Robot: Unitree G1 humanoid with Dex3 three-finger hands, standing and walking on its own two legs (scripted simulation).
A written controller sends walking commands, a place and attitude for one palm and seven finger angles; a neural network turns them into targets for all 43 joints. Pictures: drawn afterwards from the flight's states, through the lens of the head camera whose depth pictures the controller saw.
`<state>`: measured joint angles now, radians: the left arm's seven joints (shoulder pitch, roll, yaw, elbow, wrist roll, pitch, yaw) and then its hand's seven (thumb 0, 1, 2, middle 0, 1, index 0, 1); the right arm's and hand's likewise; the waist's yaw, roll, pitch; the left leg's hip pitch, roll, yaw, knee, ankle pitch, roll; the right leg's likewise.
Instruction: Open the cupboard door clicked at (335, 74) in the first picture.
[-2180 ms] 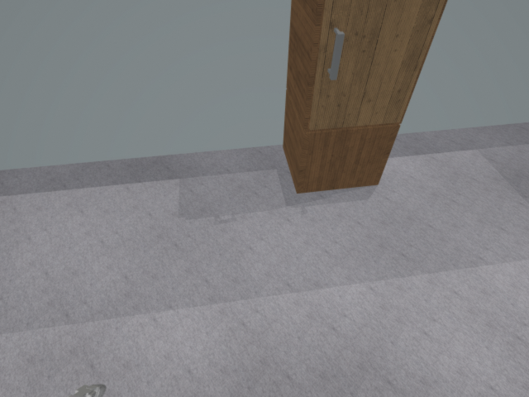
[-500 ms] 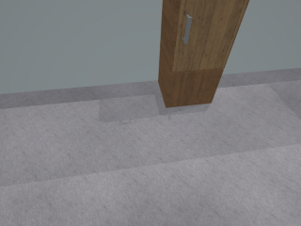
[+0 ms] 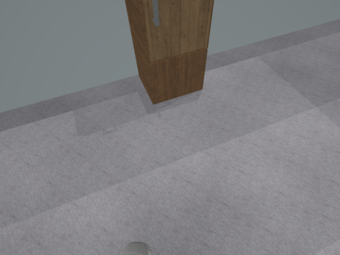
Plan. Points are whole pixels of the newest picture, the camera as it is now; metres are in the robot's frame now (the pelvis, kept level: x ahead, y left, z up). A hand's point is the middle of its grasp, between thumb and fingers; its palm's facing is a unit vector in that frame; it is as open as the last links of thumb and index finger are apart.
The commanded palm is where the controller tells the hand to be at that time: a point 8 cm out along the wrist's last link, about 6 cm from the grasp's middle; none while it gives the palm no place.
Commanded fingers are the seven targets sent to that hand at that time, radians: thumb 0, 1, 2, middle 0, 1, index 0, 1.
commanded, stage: walk to a spot facing it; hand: left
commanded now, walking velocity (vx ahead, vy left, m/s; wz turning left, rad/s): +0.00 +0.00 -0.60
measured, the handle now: (154, 8) +1.23 +0.19 -0.01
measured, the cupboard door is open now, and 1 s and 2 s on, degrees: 0 0 0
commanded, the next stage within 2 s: turn to face it in 1.74 s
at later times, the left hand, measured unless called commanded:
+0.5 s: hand (100, 228) +0.20 +0.23 -0.16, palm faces -0.28 -0.94 -0.18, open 7.4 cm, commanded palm none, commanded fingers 0.00 0.90 0.90 -0.20 -0.30 -0.20 -0.30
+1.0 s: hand (163, 168) +0.40 +0.07 -0.18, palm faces -0.52 -0.83 -0.18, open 7.2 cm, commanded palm none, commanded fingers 0.00 0.90 0.90 -0.20 -0.30 -0.20 -0.30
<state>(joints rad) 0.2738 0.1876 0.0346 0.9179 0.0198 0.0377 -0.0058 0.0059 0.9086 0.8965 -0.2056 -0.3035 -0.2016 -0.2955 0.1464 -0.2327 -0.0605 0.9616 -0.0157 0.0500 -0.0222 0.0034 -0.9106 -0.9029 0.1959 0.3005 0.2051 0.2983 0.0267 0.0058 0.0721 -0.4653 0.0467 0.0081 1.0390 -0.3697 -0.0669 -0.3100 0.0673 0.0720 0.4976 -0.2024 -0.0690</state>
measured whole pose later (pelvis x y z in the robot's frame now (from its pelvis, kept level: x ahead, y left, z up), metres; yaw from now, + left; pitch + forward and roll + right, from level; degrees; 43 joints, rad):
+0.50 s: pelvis +0.06 +0.04 +0.00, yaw -18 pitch +1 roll -2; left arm 0.21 0.29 0.10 0.91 0.04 0.06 -0.07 0.01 0.92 0.90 -0.20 -0.30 -0.19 -0.29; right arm 0.39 -0.18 -0.02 0.99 -0.02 -0.06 -0.03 0.00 -0.91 -0.90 0.20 0.30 0.21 0.30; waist 0.00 -0.04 0.01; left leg 0.00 0.08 0.17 0.35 -0.36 0.00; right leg -0.64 -0.07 -0.01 1.11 -0.21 0.05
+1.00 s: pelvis +0.24 -0.06 -0.01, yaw -32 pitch +0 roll -3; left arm 0.22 0.22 0.06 0.99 0.03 -0.02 -0.02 0.00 0.93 0.90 -0.20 -0.30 -0.20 -0.30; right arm 0.23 -0.16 -0.05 0.94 -0.03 -0.03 0.01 0.00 -0.91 -0.90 0.19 0.30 0.20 0.30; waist -0.03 -0.01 0.03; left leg -0.51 0.16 0.10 0.82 -0.28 -0.06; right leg -0.22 0.04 -0.04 0.53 -0.30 -0.02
